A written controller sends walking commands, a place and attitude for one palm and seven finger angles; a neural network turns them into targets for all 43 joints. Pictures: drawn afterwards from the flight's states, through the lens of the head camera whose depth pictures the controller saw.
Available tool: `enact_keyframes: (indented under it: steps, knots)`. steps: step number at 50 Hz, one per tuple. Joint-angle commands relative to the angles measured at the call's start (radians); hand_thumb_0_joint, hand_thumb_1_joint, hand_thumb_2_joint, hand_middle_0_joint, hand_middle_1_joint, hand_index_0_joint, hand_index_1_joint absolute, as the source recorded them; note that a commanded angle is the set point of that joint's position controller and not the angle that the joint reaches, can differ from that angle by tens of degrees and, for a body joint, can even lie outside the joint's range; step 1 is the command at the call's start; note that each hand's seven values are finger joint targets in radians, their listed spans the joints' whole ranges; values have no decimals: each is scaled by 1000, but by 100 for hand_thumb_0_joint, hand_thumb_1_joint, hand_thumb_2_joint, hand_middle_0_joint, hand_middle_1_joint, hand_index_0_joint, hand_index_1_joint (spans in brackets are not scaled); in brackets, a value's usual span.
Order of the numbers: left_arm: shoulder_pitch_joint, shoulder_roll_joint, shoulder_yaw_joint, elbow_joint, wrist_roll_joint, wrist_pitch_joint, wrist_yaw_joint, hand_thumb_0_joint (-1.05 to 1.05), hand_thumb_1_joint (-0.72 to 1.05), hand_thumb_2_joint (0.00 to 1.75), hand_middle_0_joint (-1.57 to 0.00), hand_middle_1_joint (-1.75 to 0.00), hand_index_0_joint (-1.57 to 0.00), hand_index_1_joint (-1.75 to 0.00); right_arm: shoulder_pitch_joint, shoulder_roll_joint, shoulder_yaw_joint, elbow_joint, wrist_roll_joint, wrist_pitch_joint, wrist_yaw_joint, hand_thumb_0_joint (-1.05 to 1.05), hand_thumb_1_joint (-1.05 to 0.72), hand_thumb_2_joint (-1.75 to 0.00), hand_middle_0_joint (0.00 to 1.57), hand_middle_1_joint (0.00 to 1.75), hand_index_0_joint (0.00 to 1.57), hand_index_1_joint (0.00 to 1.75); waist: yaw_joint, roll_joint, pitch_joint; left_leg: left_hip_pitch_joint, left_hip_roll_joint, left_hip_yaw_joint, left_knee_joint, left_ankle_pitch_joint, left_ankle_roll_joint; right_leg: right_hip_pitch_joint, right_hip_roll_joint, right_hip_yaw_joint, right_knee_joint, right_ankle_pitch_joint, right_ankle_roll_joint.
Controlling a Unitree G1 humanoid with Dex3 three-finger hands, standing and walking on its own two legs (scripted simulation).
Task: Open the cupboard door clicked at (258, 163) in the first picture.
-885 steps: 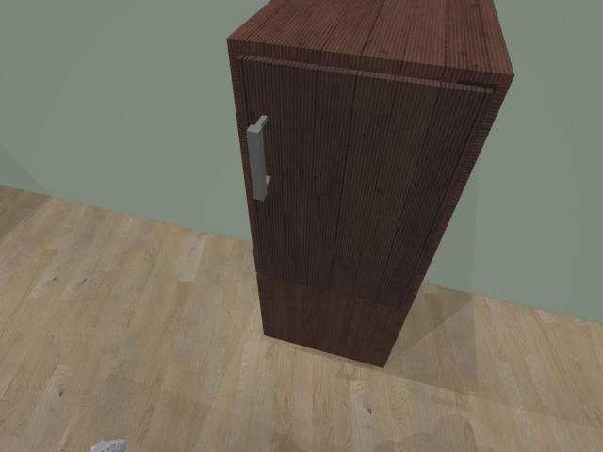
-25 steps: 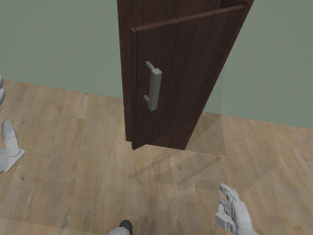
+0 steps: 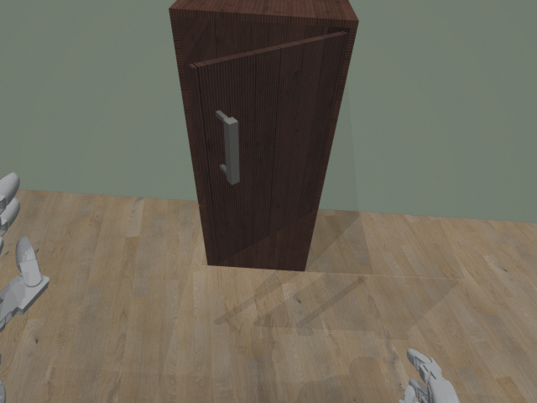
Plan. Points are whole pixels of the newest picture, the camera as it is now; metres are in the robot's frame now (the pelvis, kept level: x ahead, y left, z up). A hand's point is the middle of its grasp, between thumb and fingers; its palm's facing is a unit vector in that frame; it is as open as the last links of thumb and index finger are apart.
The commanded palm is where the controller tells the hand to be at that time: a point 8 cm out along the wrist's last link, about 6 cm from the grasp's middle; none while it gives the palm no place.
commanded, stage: stop stepping back and stand still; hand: left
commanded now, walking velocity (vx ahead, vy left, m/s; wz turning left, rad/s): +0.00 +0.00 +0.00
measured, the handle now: (227, 148) +0.59 +0.10 +0.07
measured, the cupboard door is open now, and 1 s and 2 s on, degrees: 39 39 39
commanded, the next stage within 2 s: let the arm hang, fingers relaxed in 0.78 s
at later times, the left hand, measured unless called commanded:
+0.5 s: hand out of the picture +0.14 +0.27 +0.17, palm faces +0.39 -0.82 -0.43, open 7.4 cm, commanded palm +0.08 +0.32 +0.19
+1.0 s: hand (37, 401) +0.14 +0.29 +0.01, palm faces +0.17 -0.88 -0.45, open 7.4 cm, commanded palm none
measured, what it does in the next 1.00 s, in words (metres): shifts its weight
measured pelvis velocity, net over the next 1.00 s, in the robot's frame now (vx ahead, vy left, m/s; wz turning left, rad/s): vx -0.08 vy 0.03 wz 0.02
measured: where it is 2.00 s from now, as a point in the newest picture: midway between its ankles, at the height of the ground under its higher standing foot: outside the picture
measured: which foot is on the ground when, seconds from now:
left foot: down 0.00-1.00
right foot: down 0.00-1.00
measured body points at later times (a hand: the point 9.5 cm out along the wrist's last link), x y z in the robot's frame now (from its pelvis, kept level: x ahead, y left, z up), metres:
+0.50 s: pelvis -0.06 +0.02 +0.01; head -0.06 +0.04 +0.46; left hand +0.12 +0.31 +0.20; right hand +0.10 -0.21 -0.06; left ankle -0.01 +0.12 -0.73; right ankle -0.05 -0.10 -0.73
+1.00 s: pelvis -0.08 +0.03 +0.00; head -0.08 +0.02 +0.45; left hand +0.12 +0.33 +0.04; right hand +0.09 -0.22 -0.11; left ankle -0.01 +0.12 -0.73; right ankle -0.05 -0.09 -0.73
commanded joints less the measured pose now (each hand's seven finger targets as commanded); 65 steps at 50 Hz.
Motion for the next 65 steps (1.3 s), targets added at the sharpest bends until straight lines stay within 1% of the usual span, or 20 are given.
enact_keyframes:
  steps: [1, 3, 4, 5, 7, 10, 12, 15, 22, 25, 31, 43, 44, 45, 46, 49, 52, 58, 63, 65]
  knots:
    - [44, 243, 219, -264, 2, -95, 29, 0, 90, 90, -20, -30, -20, -30, -118, -112, -26, -170, -5, -60, -5, 0, -90, -90, 20, 30, 20, 30, 47, 216, 40, -176, 166, -200, -245, -123, 30, 101, 4, -12, -203, 117, -22]
    - [68, 229, 228, -202, -9, -103, 21, 0, 90, 90, -20, -30, -20, -30, -112, -102, -33, -173, -11, -45, -1, 0, -90, -90, 20, 30, 20, 30, 33, 76, 23, -125, 77, -125, -77, -148, -18, 15, -87, 168, -359, 77, -74]
    - [88, 201, 207, -173, -17, -101, 16, 0, 90, 90, -20, -30, -20, -30, -95, -100, -44, -166, -6, -35, 5, 0, -90, -90, 20, 30, 20, 30, 28, -42, 16, -89, 37, -109, 85, -98, -38, -60, -178, 321, -450, -3, -116]
    - [98, 186, 195, -155, -27, -96, 14, 0, 90, 90, -20, -30, -20, -30, -94, -106, -50, -155, 2, -27, 8, 0, -90, -90, 20, 30, 20, 30, 34, -86, 27, -79, 25, -108, 226, -92, -46, -120, -253, 394, -489, 27, -154]
    - [27, 170, 163, -127, -15, -92, 12, 0, 90, 90, -20, -30, -20, -30, -89, -103, -40, -138, 0, -26, 4, 0, -90, -90, 20, 30, 20, 30, 27, -82, 24, -119, 52, -130, 278, -132, -42, -77, -254, 319, -428, 211, -163]
    - [-104, 133, 90, -82, -4, -82, 7, 0, 90, 90, -20, -30, -20, -30, -102, -102, -24, -119, -2, -44, -15, 0, -90, -90, 20, 30, 20, 30, 12, 12, 36, 52, 58, -106, -46, 20, -26, -89, -135, 147, -328, 257, -69]
    - [-130, 124, 66, -74, 4, -79, 9, 0, 90, 90, -20, -30, -20, -30, -106, -119, -27, -118, -1, -61, -28, 0, -90, -90, 20, 30, 20, 30, 35, 90, 25, 110, 115, -185, -154, 116, 2, -84, -40, 99, -278, 237, -17]
    - [-138, 189, 101, -143, 12, -81, 9, 0, 90, 90, -20, -30, -20, -30, -114, -128, -34, -127, -3, -75, -34, 0, -90, -90, 20, 30, 20, 30, 44, 59, 2, 111, 105, -172, -131, 101, 10, -52, -30, 116, -321, 257, -8]
    - [-24, 208, 161, -277, 17, -102, 19, 0, 90, 90, -20, -30, -20, -30, -127, -102, -15, -162, -16, -91, -24, 0, -90, -90, 20, 30, 20, 30, 59, 224, -30, -28, 123, -230, -288, -98, 3, 101, 12, 41, -262, 186, -6]
    - [79, 188, 176, -207, 8, -100, 16, 0, 90, 90, -20, -30, -20, -30, -114, -102, -23, -164, -15, -86, -17, 0, -90, -90, 20, 30, 20, 30, 54, 204, -30, -51, 109, -206, -274, -112, -12, 110, 9, 41, -295, 185, -11]
    - [37, 146, 127, -128, -1, -96, 3, 0, 90, 90, -20, -30, -20, -30, -111, -113, -29, -146, -8, -76, -19, 0, -90, -90, 20, 30, 20, 30, 35, 89, 19, 0, 100, -190, -233, -103, -26, -10, -2, 64, -371, 127, -10]
    - [-65, 176, 127, -229, 28, -100, 17, 0, 90, 90, -20, -30, -20, -30, -119, -106, -23, -144, -16, -100, -32, 0, -90, -90, 20, 30, 20, 30, 52, 166, -21, -14, 99, -208, -278, -170, -11, 64, 8, 50, -330, 149, -7]
    - [-86, -23, -269, 648, 89, 79, -130, 0, 90, 90, -20, -30, -20, -30, -161, -285, -78, 152, -8, -83, 59, 0, -90, -90, 20, 30, 20, 30, 3, 149, 73, -105, 118, -251, -75, 133, 2, -97, -67, 21, -202, 277, -45]
    - [-80, -21, -250, 675, 79, 150, -149, 0, 90, 90, -20, -30, -20, -30, -64, -213, -74, 151, 3, -11, 60, 0, -90, -90, 20, 30, 20, 30, 16, 104, -4, 25, 120, -195, -46, 300, -19, -115, -75, 64, -226, 287, -45]
    - [-89, -8, -252, 653, 70, 169, -154, 0, 90, 90, -20, -30, -20, -30, -45, -219, -73, 124, 7, 10, 58, 0, -90, -90, 20, 30, 20, 30, 12, 122, -19, 59, 132, -200, -33, 308, -15, -145, -63, 49, -208, 221, -47]
    - [-170, 14, -265, 765, 78, 173, -155, 0, 90, 90, -20, -30, -20, -30, -89, -233, -56, 128, -13, 53, 58, 0, -90, -90, 20, 30, 20, 30, 31, -9, -15, -86, 155, -305, -116, 105, 37, -74, -25, 38, -134, 105, -60]
    - [-231, 43, -281, 933, 78, 178, -157, 0, 90, 90, -20, -30, -20, -30, -117, -240, -51, 157, -26, 80, 62, 0, -90, -90, 20, 30, 20, 30, 47, -91, 5, -107, 132, -307, -140, 3, 33, -59, -58, 77, -179, 88, -78]
    - [-240, 21, -330, 1232, 63, 186, -148, 0, 90, 90, -20, -30, -20, -30, -96, -174, -24, 245, -30, 120, 61, 0, -90, -90, 20, 30, 20, 30, 49, 188, 17, -55, 95, -271, -198, -115, 8, -47, -67, 99, -232, 46, -79]
    - [-211, -1, -333, 1396, 54, 178, -147, 0, 90, 90, -20, -30, -20, -30, -32, -141, -26, 320, -24, 137, 49, 0, -90, -90, 20, 30, 20, 30, 39, 201, 23, -12, 77, -247, -182, -155, -4, -60, -87, 112, -309, -5, -94]
    - [-209, 2, -332, 1440, 53, 175, -146, 0, 90, 90, -20, -30, -20, -30, -4, -143, -32, 344, -21, 142, 45, 0, -90, -90, 20, 30, 20, 30, 34, 142, 38, 16, 78, -245, -168, -131, -3, -82, -91, 108, -338, -20, -98]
